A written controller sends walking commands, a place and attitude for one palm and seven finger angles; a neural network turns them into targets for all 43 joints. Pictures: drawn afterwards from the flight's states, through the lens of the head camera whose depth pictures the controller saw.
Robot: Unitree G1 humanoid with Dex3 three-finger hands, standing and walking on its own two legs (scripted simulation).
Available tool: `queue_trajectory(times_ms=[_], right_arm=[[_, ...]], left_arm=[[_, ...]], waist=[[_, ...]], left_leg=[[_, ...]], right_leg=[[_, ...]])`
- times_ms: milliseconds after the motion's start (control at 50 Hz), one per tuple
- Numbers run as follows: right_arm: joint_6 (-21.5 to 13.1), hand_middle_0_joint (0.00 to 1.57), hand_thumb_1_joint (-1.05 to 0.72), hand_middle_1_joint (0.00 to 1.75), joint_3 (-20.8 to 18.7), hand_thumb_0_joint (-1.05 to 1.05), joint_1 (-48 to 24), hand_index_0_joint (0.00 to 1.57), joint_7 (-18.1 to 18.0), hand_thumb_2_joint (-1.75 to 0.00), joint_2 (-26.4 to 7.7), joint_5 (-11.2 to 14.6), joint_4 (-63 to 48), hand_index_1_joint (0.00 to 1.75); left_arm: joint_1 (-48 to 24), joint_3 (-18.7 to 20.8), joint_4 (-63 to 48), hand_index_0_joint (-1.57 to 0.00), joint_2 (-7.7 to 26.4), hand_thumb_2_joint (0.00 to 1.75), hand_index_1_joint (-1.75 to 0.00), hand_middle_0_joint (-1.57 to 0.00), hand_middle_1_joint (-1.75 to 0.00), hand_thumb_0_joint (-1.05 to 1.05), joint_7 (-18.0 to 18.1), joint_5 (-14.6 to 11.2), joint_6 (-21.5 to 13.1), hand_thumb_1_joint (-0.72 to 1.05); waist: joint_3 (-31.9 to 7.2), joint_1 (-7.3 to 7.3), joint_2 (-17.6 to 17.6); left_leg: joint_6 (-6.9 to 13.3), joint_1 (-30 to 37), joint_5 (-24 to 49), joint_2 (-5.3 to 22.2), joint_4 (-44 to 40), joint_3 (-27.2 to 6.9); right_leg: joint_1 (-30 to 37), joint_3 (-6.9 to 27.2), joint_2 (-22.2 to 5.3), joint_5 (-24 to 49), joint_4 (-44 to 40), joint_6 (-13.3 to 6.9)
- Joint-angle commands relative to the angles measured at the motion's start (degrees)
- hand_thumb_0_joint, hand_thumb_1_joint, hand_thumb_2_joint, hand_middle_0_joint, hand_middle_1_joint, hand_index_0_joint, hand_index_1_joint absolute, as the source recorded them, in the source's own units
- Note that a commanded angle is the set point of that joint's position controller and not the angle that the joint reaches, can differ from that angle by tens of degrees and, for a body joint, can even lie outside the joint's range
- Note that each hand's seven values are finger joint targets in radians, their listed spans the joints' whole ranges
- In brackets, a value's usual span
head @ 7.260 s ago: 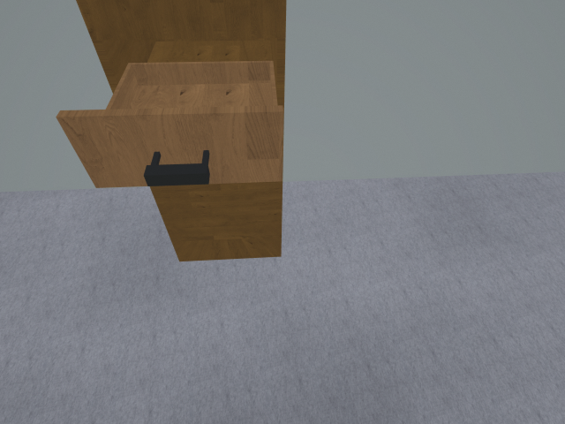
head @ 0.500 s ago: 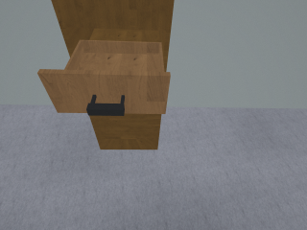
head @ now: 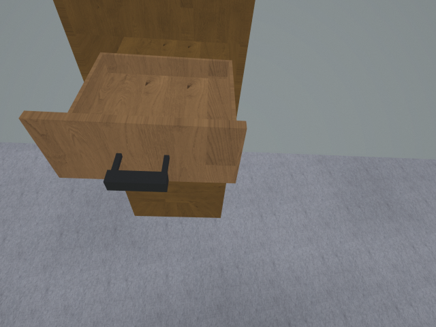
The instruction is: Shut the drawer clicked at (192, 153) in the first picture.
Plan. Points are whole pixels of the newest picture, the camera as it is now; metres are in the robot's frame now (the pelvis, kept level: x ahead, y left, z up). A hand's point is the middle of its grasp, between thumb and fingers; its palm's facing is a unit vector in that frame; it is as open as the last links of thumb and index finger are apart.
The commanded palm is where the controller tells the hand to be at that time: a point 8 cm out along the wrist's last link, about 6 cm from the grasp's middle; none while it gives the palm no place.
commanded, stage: shuffle to correct the standing spot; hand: left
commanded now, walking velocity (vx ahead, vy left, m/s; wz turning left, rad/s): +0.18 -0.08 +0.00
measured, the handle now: (139, 170) +0.38 +0.16 +0.06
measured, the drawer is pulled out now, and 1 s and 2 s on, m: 0.30 0.30 0.30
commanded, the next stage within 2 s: come to a stop and stand still in 0.14 s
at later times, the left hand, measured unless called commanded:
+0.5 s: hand (161, 315) +0.18 +0.12 -0.17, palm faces +0.10 -0.98 -0.20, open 7.1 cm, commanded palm none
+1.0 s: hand out of the picture +0.09 +0.14 -0.18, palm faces +0.05 -0.96 -0.28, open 7.4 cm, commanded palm none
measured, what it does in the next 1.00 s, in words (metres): steps on the spot: right foot, then left foot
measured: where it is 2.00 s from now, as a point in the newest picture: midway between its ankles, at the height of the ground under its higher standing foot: outside the picture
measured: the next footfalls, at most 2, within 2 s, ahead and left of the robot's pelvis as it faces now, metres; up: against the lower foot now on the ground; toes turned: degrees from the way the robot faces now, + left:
right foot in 0.26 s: +0.18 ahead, -0.17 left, +0.00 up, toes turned -6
left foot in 0.56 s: +0.19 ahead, +0.04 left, +0.00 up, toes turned +7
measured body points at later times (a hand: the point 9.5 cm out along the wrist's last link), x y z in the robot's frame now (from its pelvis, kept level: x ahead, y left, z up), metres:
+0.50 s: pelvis +0.11 -0.07 +0.00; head +0.14 -0.05 +0.44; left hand +0.17 +0.17 -0.16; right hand +0.16 -0.31 -0.15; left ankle +0.13 +0.04 -0.71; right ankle +0.14 -0.17 -0.73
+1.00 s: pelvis +0.08 -0.06 -0.02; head +0.10 -0.07 +0.43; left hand +0.09 +0.19 -0.16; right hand +0.19 -0.28 -0.16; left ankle +0.15 +0.03 -0.73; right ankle +0.05 -0.20 -0.73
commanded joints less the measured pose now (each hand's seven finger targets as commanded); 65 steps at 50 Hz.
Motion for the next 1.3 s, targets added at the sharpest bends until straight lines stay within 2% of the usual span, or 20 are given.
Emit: queue_trajectory(times_ms=[0,140,200,240,260,360,500,520,560,580,660,720,760,780,820,840,860,940,1040,1280], right_arm=[[0.25,0.20,-0.90,0.30,-2.12,0.00,9.25,0.20,-0.72,-0.90,-10.08,0.29,1.17,0.30],[1.15,0.20,-0.90,0.30,-2.88,0.00,5.97,0.20,-0.01,-0.90,-10.67,0.00,0.30,0.30],[1.53,0.20,-0.90,0.30,-3.08,0.00,5.91,0.20,0.66,-0.90,-10.43,0.68,0.38,0.30],[1.72,0.20,-0.90,0.30,-2.40,0.00,6.52,0.20,1.16,-0.90,-6.42,1.51,-2.36,0.30],[2.37,0.20,-0.90,0.30,-2.54,0.00,3.33,0.20,0.78,-0.90,-7.83,1.31,-2.98,0.30],[4.77,0.20,-0.90,0.30,-2.09,0.00,2.19,0.20,0.67,-0.90,-3.68,2.05,-2.16,0.30],[6.11,0.20,-0.90,0.30,-3.93,0.00,-0.23,0.20,1.03,-0.90,-6.78,1.14,-5.31,0.30],[5.87,0.20,-0.90,0.30,-4.34,0.00,0.43,0.20,0.98,-0.90,-8.16,1.15,-5.73,0.30],[5.48,0.20,-0.90,0.30,-5.23,0.00,-2.14,0.20,0.99,-0.90,-14.51,0.33,-8.46,0.30],[5.72,0.20,-0.90,0.30,-5.00,0.00,-5.45,0.20,0.85,-0.90,-14.81,0.15,-9.55,0.30],[5.22,0.20,-0.90,0.30,-4.04,0.00,-11.89,0.20,0.54,-0.90,-12.54,0.16,-12.41,0.30],[5.13,0.20,-0.90,0.30,-4.56,0.00,-12.72,0.20,0.49,-0.90,-16.39,0.24,-16.37,0.30],[5.02,0.20,-0.90,0.30,-5.46,0.00,-13.35,0.20,2.06,-0.90,-14.48,0.25,-16.63,0.30],[5.79,0.20,-0.90,0.30,-5.13,0.00,-13.05,0.20,2.15,-0.90,-13.99,0.80,-16.83,0.30],[6.42,0.20,-0.90,0.30,-4.48,0.00,-10.61,0.20,2.46,-0.90,-9.67,1.25,-17.62,0.30],[6.50,0.20,-0.90,0.30,-4.38,0.00,-10.77,0.20,2.74,-0.90,-9.60,0.96,-18.16,0.30],[6.26,0.20,-0.90,0.30,-4.55,0.00,-10.14,0.20,3.04,-0.90,-9.36,0.95,-17.95,0.30],[4.67,0.20,-0.90,0.30,-4.41,0.00,-8.34,0.20,2.63,-0.90,-11.26,0.90,-16.09,0.30],[4.89,0.20,-0.90,0.30,-4.52,0.00,-8.80,0.20,2.50,-0.90,-14.86,0.79,-13.85,0.30],[4.34,0.20,-0.90,0.30,-3.41,0.00,-5.27,0.20,2.54,-0.90,-12.18,1.32,-7.66,0.30]], left_arm=[[-5.34,1.23,-7.35,-0.20,1.03,0.90,-0.30,-0.20,-0.30,0.00,-0.87,-0.26,-1.52,0.90],[-11.08,1.90,-10.04,-0.20,2.54,0.90,-0.30,-0.20,-0.30,0.00,-1.84,-0.16,-1.23,0.90],[0.27,2.95,-6.18,-0.20,6.91,0.90,-0.30,-0.20,-0.30,0.00,-1.36,-0.06,-2.47,0.90],[10.34,4.81,-3.83,-0.20,16.02,0.90,-0.30,-0.20,-0.30,0.00,-0.22,-0.25,-2.73,0.90],[8.40,4.21,-4.52,-0.20,14.54,0.90,-0.30,-0.20,-0.30,0.00,0.21,-0.69,-2.40,0.90],[-7.67,2.57,-9.65,-0.20,9.80,0.90,-0.30,-0.20,-0.30,0.00,1.84,0.52,-1.59,0.90],[-7.09,4.21,-10.30,-0.20,12.67,0.90,-0.30,-0.20,-0.30,0.00,1.76,-0.21,0.44,0.90],[-7.26,4.08,-10.90,-0.20,11.91,0.90,-0.30,-0.20,-0.30,0.00,1.66,-0.20,0.78,0.90],[-6.87,3.20,-12.13,-0.20,7.24,0.90,-0.30,-0.20,-0.30,0.00,1.55,-0.89,1.75,0.90],[-6.75,3.14,-11.94,-0.20,7.76,0.90,-0.30,-0.20,-0.30,0.00,1.99,-0.65,2.44,0.90],[-2.77,3.39,-10.04,-0.20,7.19,0.90,-0.30,-0.20,-0.30,0.00,1.63,0.26,2.79,0.90],[-1.03,0.56,-13.51,-0.20,13.14,0.90,-0.30,-0.20,-0.30,0.00,1.91,0.96,1.14,0.90],[-0.39,1.06,-13.36,-0.20,9.01,0.90,-0.30,-0.20,-0.30,0.00,1.66,-0.01,0.24,0.90],[1.32,0.87,-12.86,-0.20,9.60,0.90,-0.30,-0.20,-0.30,0.00,1.74,-0.21,-0.21,0.90],[0.40,0.94,-14.29,-0.20,13.36,0.90,-0.30,-0.20,-0.30,0.00,2.06,0.76,-0.62,0.90],[-3.20,1.19,-15.51,-0.20,14.97,0.90,-0.30,-0.20,-0.30,0.00,2.16,0.82,-0.92,0.90],[-6.23,0.96,-16.68,-0.20,15.21,0.90,-0.30,-0.20,-0.30,0.00,2.03,0.94,-1.00,0.90],[-4.08,1.07,-16.61,-0.20,12.42,0.90,-0.30,-0.20,-0.30,0.00,2.60,0.17,-0.85,0.90],[1.84,0.63,-14.66,-0.20,10.41,0.90,-0.30,-0.20,-0.30,0.00,2.20,0.02,0.35,0.90],[-0.05,-0.10,-11.36,-0.20,10.56,0.90,-0.30,-0.20,-0.30,0.00,1.79,-0.17,-0.98,0.90]], waist=[[2.32,0.15,6.35],[3.66,0.39,9.85],[-3.42,5.55,1.43],[-12.42,8.21,-18.52],[-8.68,8.36,-11.50],[-0.74,1.49,-5.61],[-3.40,1.59,-4.93],[-3.84,0.98,-2.60],[-3.78,1.03,16.71],[-3.43,1.16,15.51],[-2.54,3.60,9.38],[-6.11,3.97,11.58],[-10.74,3.00,12.51],[-8.78,3.58,7.81],[-1.72,2.16,-9.50],[-0.68,0.90,-9.24],[-2.04,-0.73,-3.25],[-3.76,0.75,-9.57],[0.44,2.74,9.94],[-0.90,1.04,1.96]], left_leg=[[9.77,7.71,35.61,17.58,-14.76,-15.64],[5.11,2.11,27.32,13.81,-13.96,-7.51],[0.89,-3.19,25.05,9.38,1.36,-3.53],[-2.74,-19.20,-14.75,0.02,29.15,3.05],[-2.71,-21.23,-16.47,2.65,36.66,-1.71],[-4.87,-9.21,-7.77,4.35,20.99,-2.14],[-5.90,-1.06,8.46,1.70,0.92,2.08],[-4.98,2.95,15.37,3.82,-3.50,0.73],[5.38,0.04,40.84,20.40,-11.07,-15.28],[9.10,-5.95,35.75,21.55,-13.62,-15.75],[7.59,-6.22,22.82,16.38,-13.25,-10.02],[5.02,3.51,16.42,12.90,-12.48,-9.27],[3.45,1.38,11.12,12.87,-6.25,-8.84],[1.94,-0.65,6.86,10.76,-3.21,-7.45],[-2.66,-12.57,-1.38,3.05,6.66,-1.16],[-3.65,-10.58,-1.67,2.05,10.26,-1.25],[-3.79,-5.83,1.23,1.51,10.98,-1.32],[-1.77,-2.79,15.44,3.56,4.05,-2.64],[2.10,-7.35,-3.45,11.14,-12.40,-14.16],[-1.62,-0.41,4.02,6.29,-8.38,-6.28]], right_leg=[[-13.55,2.47,-3.92,5.77,1.61,1.00],[-3.05,-3.05,-1.73,14.93,-19.09,1.54],[17.84,-1.77,-1.24,21.91,-28.73,0.65],[32.64,25.08,-23.91,31.05,-38.24,-9.73],[27.62,24.99,-24.46,35.21,-39.53,-12.29],[4.04,6.36,-17.75,53.90,-36.05,-8.60],[4.03,8.09,-17.47,45.67,-30.10,-6.46],[1.78,6.28,-15.18,40.09,-27.04,-4.46],[-2.53,-1.85,-2.66,0.74,-10.90,2.35],[0.18,2.47,-0.86,-6.23,0.80,2.10],[-4.26,5.56,-1.14,1.56,9.94,2.13],[-2.41,1.35,0.12,0.42,-3.08,3.00],[0.35,2.19,-1.18,1.92,-20.20,2.18],[3.01,1.92,-0.99,7.61,-28.75,2.04],[2.98,19.81,-10.91,10.87,-38.22,-4.00],[-1.83,21.95,-15.68,8.82,-40.17,-6.54],[-4.48,17.96,-14.17,11.59,-38.42,-6.65],[1.31,10.36,-7.27,28.94,-27.26,-1.61],[1.33,2.85,-0.72,4.85,-24.69,1.73],[0.55,9.03,-4.62,9.16,-36.12,0.53]])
